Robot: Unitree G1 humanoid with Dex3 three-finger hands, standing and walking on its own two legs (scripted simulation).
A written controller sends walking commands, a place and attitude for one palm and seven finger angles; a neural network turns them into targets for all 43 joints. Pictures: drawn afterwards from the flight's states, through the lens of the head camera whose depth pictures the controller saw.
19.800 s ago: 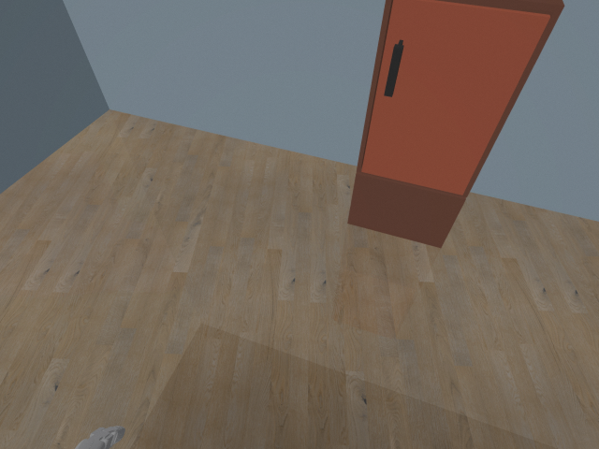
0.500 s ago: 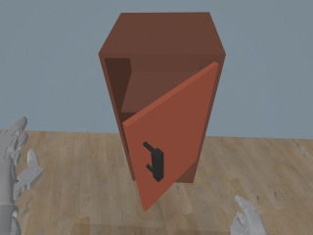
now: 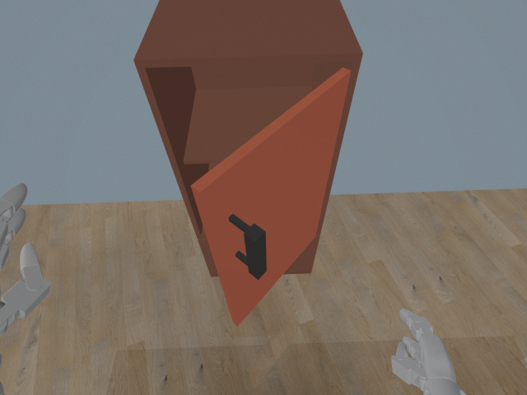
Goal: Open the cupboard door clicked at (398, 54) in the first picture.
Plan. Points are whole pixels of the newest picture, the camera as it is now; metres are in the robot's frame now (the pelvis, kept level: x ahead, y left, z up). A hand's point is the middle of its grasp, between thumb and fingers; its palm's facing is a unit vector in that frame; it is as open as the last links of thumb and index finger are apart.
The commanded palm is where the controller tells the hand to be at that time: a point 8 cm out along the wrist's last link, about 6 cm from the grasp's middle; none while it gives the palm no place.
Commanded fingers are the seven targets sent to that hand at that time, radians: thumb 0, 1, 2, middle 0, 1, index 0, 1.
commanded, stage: step back with the hand held close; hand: left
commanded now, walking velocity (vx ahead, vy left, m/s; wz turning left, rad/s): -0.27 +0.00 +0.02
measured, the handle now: (247, 246) +0.35 +0.06 -0.02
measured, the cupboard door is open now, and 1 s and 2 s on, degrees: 48 48 48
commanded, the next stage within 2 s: stop stepping back and stand still in 0.74 s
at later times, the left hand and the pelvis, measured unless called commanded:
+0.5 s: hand out of the picture +0.10 +0.27 +0.15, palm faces +0.49 -0.75 -0.45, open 7.4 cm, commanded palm +0.03 +0.30 +0.17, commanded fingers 0.00 0.90 0.90 -0.20 -0.30 -0.20 -0.30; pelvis -0.10 +0.00 -0.02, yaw +2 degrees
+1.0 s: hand out of the picture -0.06 +0.29 +0.15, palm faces +0.57 -0.69 -0.44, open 7.4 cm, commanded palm -0.15 +0.31 +0.17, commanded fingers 0.00 0.90 0.90 -0.20 -0.30 -0.20 -0.30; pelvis -0.23 -0.01 -0.02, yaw +10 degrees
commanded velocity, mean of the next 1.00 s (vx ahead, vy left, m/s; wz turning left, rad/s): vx -0.22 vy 0.00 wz -0.02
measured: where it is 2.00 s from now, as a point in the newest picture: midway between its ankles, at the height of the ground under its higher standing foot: outside the picture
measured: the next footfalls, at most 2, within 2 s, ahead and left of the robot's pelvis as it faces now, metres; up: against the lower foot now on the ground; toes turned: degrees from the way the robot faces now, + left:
right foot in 0.72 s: -0.02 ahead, -0.13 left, +0.00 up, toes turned +12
left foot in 0.94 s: -0.14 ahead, +0.11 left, +0.01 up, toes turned +12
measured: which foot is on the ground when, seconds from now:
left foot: down 0.00-0.76, up 0.78-0.92, down 0.94-1.00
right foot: down 0.00-0.64, up 0.66-0.70, down 0.72-0.94, up 0.96-1.00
